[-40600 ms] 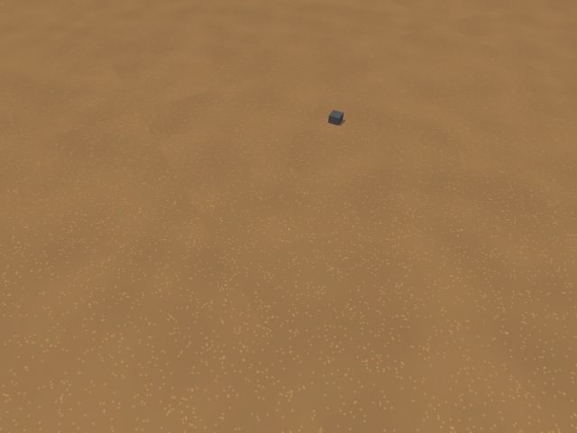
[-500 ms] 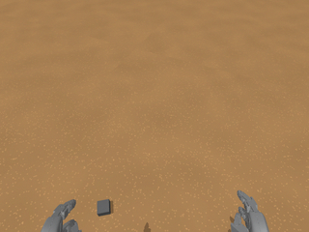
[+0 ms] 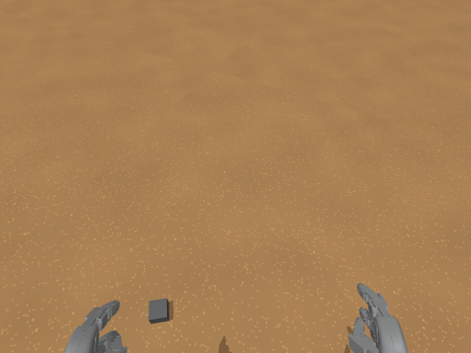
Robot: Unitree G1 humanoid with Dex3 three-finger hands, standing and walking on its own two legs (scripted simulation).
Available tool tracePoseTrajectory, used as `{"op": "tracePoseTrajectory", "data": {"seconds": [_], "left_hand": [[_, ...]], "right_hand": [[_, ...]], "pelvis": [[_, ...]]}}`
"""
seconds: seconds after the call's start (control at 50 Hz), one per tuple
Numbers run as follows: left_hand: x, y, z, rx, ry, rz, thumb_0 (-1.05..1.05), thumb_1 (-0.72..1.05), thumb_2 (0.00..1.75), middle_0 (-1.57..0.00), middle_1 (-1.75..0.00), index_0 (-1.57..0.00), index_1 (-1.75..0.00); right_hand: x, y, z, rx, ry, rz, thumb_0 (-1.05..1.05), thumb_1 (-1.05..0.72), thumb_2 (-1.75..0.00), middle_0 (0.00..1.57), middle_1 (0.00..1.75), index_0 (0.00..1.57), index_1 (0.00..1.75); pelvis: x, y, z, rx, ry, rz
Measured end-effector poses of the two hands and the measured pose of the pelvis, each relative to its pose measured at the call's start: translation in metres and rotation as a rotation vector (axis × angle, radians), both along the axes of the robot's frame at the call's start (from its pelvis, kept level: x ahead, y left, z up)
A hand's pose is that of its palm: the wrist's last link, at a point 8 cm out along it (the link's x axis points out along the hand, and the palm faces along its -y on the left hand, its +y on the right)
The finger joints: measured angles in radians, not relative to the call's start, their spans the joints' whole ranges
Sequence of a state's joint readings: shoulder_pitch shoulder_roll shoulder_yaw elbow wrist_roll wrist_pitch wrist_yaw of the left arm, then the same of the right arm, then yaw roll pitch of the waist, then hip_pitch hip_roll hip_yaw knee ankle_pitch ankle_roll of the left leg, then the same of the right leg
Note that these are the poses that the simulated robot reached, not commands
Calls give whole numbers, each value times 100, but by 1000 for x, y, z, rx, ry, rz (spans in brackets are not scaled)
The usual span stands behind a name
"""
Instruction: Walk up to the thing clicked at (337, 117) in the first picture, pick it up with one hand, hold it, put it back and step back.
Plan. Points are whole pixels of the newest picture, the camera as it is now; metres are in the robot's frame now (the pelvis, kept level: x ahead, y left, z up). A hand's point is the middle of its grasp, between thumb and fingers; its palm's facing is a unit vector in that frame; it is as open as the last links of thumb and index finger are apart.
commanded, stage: home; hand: left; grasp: from above
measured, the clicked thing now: (159, 310) +0.42 +0.27 -0.69
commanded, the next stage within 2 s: stand in 1.44 s
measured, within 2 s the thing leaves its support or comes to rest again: neither
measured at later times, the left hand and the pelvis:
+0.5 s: hand out of the picture +0.16 +0.18 -0.05, palm faces +0.04 -0.98 -0.20, open 7.4 cm; pelvis +0.00 +0.00 +0.00, yaw +0 degrees
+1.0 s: hand (122, 350) +0.17 +0.18 -0.05, palm faces +0.04 -0.98 -0.20, open 7.4 cm; pelvis +0.00 +0.00 +0.00, yaw +0 degrees
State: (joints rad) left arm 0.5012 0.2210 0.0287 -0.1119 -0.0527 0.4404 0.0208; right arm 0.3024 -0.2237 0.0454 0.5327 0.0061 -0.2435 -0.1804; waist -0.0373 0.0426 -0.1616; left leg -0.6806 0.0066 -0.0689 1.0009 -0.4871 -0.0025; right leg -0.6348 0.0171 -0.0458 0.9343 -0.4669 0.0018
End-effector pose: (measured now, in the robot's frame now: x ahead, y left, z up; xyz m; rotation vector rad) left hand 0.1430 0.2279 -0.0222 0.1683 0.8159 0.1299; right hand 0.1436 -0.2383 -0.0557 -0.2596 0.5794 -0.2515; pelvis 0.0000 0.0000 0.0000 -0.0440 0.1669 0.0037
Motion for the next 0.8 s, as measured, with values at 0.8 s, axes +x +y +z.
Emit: {"op": "tracePoseTrajectory", "data": {"seconds": [0.8], "left_hand": [[5, 3, 1, 4, -11, -13, 1, 91, 90, -20, -30, -20, -30]], "right_hand": [[0, 2, -2, 1, 5, -11, 1, -90, -90, 21, 30, 20, 30]], "pelvis": [[3, 4, -1, -1, 5, -6]]}}
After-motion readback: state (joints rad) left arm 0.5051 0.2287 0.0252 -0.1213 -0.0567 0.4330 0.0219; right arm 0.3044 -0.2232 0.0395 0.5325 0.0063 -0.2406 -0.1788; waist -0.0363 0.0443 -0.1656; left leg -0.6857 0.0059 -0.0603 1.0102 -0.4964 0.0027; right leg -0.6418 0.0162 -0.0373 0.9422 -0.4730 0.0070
